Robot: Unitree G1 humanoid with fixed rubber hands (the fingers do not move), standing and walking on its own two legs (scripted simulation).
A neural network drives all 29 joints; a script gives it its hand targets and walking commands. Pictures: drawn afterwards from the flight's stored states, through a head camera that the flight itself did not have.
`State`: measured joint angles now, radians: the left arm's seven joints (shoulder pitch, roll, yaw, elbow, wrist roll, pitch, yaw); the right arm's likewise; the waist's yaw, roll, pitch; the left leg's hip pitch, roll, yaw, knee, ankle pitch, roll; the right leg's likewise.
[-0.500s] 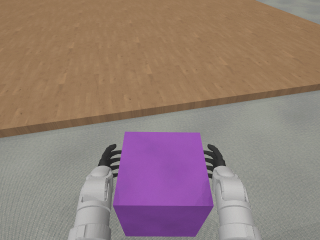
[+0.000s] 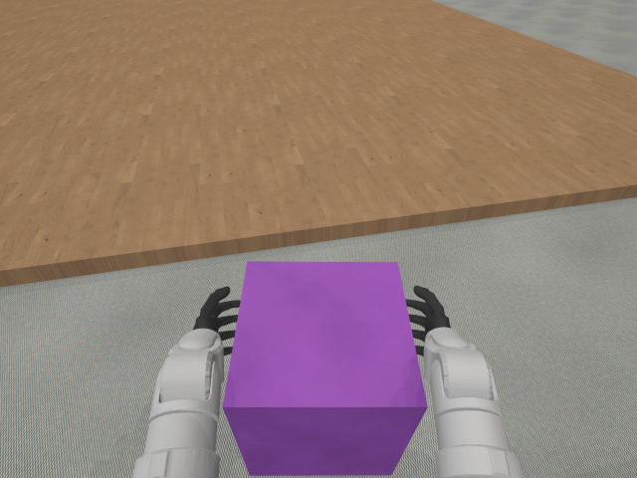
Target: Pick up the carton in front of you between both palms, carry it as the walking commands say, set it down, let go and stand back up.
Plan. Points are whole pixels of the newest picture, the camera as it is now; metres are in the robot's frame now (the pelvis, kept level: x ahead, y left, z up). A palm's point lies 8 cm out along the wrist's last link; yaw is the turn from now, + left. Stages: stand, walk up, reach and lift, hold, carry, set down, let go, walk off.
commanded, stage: hold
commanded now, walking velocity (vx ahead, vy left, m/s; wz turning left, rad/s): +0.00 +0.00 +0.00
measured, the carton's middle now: (321, 371) +0.29 +0.00 -0.02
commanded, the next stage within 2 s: carry in 0.82 s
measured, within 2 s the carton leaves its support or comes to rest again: neither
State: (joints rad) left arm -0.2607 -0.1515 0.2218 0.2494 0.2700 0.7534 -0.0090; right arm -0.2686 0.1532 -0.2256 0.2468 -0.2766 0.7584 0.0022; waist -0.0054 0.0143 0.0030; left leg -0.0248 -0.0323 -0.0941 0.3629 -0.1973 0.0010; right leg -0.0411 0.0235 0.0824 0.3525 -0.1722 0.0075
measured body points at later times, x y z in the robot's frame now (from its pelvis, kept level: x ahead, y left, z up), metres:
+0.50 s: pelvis +0.00 +0.00 +0.00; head -0.05 -0.01 +0.45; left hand +0.30 +0.15 +0.04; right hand +0.30 -0.16 +0.04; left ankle +0.01 +0.12 -0.75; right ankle +0.02 -0.13 -0.75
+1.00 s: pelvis +0.02 +0.00 -0.01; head -0.03 -0.01 +0.44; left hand +0.32 +0.15 +0.06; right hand +0.32 -0.15 +0.06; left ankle +0.01 +0.12 -0.74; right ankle +0.02 -0.13 -0.74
